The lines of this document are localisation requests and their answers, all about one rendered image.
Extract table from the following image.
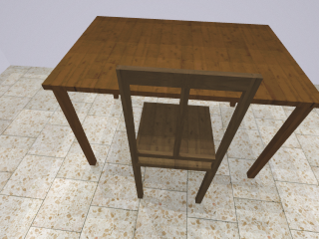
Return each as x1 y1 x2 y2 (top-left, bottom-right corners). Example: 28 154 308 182
42 16 319 179

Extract chair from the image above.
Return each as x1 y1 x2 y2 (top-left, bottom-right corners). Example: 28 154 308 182
116 65 263 204

